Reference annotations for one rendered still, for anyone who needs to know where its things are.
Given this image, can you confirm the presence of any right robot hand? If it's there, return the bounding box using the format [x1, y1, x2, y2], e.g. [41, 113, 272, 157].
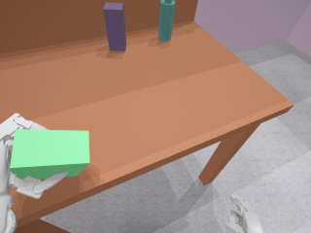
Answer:
[225, 193, 264, 233]

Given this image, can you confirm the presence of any table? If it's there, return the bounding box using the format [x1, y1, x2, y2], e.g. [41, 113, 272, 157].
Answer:
[0, 0, 294, 233]

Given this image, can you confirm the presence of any robot left forearm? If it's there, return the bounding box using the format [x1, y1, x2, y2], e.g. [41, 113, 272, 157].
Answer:
[0, 194, 17, 233]

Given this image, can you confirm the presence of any left robot hand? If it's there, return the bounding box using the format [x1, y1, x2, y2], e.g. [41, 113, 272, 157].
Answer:
[0, 113, 68, 200]

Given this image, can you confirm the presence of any sponge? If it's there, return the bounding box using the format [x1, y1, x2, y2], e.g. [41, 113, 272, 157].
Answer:
[10, 129, 90, 180]

